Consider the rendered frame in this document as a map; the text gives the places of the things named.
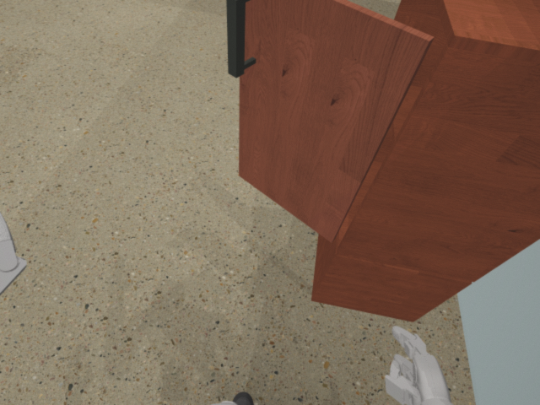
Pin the left robot hand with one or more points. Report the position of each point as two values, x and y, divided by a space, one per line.
11 266

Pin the right robot hand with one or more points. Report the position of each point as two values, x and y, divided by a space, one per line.
424 377

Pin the cupboard door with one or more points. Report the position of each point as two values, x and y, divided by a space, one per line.
315 108

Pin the handle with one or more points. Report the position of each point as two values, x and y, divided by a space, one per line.
236 18

